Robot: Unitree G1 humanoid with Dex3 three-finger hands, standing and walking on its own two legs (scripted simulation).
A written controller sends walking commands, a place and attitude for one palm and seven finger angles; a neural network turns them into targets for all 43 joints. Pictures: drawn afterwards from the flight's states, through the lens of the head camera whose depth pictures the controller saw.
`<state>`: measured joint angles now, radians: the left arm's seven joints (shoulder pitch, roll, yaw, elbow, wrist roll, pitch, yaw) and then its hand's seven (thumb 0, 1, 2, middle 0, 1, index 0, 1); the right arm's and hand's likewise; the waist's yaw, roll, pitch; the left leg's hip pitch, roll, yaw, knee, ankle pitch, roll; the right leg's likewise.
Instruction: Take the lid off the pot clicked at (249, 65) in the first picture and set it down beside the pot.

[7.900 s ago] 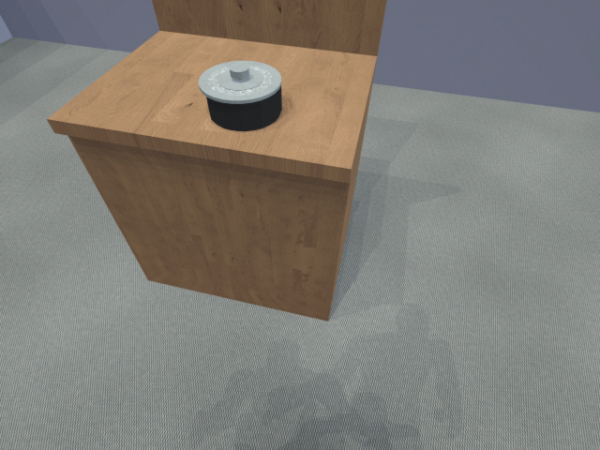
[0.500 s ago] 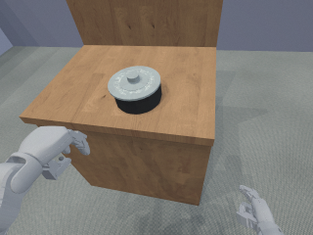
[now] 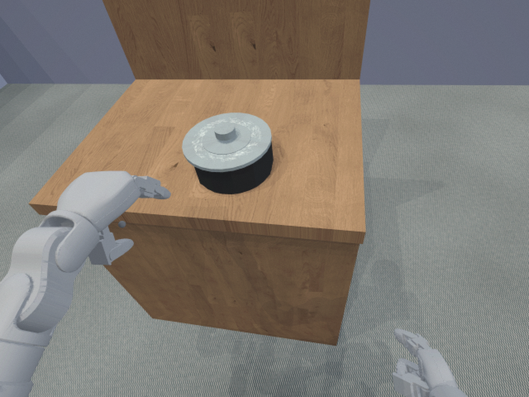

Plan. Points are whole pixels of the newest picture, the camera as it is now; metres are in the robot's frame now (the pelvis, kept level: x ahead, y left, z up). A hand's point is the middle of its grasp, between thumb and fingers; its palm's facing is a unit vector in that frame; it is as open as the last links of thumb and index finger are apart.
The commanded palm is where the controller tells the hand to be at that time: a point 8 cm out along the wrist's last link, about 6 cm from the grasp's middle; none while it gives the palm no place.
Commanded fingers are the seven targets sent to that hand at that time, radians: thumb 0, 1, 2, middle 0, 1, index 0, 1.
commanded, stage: move the open hand above the knob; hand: left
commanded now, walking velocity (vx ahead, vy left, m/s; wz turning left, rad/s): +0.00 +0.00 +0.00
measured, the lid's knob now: (225, 131) +0.59 +0.16 +0.08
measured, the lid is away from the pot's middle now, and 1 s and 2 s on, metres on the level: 0.00 0.00 0.00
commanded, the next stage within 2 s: none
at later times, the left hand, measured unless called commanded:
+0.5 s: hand (158, 179) +0.39 +0.21 +0.14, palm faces -0.28 -0.07 -0.96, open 10.2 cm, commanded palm +0.38 +0.21 +0.21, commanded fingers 0.00 -0.31 1.43 -0.83 -0.08 -0.83 -0.08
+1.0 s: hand (188, 144) +0.47 +0.19 +0.14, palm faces -0.30 -0.06 -0.95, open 10.1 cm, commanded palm +0.46 +0.19 +0.21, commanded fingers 0.00 -0.31 1.43 -0.83 -0.08 -0.83 -0.08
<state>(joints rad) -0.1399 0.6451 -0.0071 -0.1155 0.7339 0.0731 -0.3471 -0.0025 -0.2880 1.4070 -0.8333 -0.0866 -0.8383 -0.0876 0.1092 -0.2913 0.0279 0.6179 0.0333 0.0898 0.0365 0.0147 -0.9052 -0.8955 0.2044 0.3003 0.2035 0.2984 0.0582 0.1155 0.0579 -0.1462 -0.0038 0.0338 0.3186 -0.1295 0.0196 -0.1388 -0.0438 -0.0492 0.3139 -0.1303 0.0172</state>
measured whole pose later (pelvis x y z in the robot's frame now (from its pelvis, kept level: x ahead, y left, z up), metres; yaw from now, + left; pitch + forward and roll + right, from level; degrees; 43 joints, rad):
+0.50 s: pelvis +0.02 -0.01 +0.00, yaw +0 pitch +1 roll +0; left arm -0.52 0.61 -0.12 0.23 0.79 0.17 -0.46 0.00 -0.30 1.43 -0.83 -0.08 -0.84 -0.08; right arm 0.12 -0.31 0.03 0.62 0.05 0.13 0.03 0.01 -0.91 -0.90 0.20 0.30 0.20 0.30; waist 0.02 0.10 0.04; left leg -0.19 0.01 0.02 0.32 -0.15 0.01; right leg -0.18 -0.03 -0.06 0.32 -0.15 0.01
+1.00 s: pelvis +0.04 -0.01 +0.00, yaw +0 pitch +4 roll +0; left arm -0.76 0.57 -0.20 0.46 0.83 0.20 -0.45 0.00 -0.30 1.43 -0.83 -0.08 -0.84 -0.08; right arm 0.15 -0.31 0.02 0.63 0.06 0.16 0.03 0.01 -0.91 -0.90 0.20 0.30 0.20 0.30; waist -0.02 0.08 0.01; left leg -0.23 0.01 0.04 0.35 -0.19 0.01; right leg -0.22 -0.03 -0.04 0.34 -0.19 0.01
